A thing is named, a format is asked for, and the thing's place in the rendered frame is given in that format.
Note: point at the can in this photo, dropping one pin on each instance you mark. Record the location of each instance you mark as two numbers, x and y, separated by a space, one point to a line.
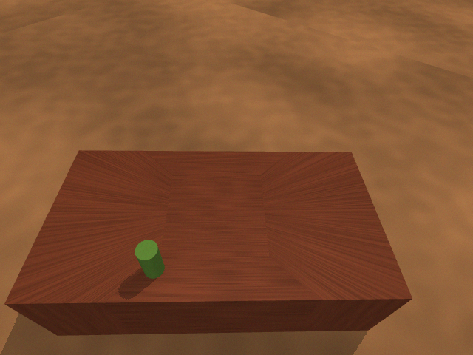
148 255

